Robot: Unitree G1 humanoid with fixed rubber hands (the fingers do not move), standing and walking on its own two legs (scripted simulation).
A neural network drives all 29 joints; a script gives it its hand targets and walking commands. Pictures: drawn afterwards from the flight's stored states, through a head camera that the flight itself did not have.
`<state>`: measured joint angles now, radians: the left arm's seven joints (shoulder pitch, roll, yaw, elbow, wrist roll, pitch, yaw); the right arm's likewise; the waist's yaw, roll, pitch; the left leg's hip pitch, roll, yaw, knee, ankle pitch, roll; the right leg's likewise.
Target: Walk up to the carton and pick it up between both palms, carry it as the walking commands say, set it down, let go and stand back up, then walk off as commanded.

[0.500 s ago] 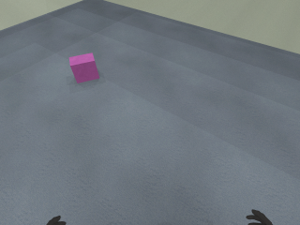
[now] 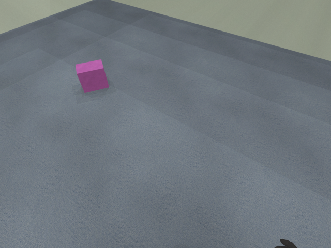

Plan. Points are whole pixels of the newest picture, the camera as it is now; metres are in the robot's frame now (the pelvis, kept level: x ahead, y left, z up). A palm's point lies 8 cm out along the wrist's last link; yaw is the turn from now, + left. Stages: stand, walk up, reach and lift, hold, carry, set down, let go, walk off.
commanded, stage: stand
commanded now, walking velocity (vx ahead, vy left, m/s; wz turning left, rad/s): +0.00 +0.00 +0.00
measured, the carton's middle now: (92, 76) +1.69 +0.70 -0.67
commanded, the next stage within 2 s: walk up in 0.56 s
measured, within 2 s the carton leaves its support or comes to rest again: neither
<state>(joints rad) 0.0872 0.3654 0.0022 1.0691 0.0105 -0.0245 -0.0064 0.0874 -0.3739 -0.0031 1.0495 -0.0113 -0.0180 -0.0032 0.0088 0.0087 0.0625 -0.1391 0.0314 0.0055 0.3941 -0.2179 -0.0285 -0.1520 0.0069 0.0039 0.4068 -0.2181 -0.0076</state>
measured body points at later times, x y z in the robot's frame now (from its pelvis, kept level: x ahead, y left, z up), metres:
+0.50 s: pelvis +0.00 +0.00 +0.00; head +0.02 +0.00 +0.45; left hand +0.10 +0.31 -0.12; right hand +0.10 -0.31 -0.12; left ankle +0.00 +0.14 -0.74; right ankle +0.00 -0.11 -0.74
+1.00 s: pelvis +0.04 +0.03 -0.01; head +0.05 +0.04 +0.44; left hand +0.08 +0.41 -0.10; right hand +0.22 -0.29 -0.09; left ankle +0.10 +0.20 -0.72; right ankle +0.00 -0.12 -0.74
